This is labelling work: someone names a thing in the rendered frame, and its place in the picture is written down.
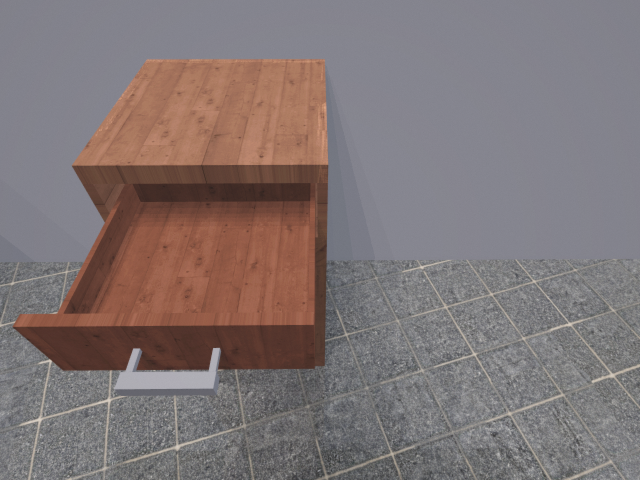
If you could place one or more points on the drawer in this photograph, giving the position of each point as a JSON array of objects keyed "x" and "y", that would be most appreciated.
[{"x": 180, "y": 269}]

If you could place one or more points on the cabinet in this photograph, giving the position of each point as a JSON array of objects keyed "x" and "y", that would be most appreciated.
[{"x": 200, "y": 121}]

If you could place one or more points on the handle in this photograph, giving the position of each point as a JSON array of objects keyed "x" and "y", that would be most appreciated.
[{"x": 132, "y": 383}]

